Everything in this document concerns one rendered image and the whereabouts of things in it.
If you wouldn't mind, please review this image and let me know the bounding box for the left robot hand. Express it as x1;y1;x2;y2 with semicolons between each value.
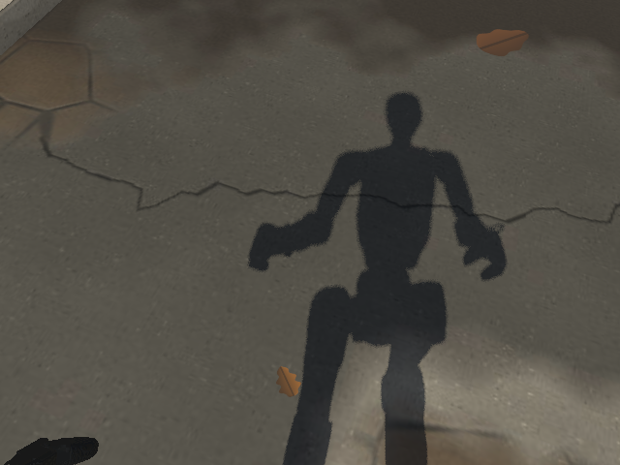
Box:
4;437;99;465

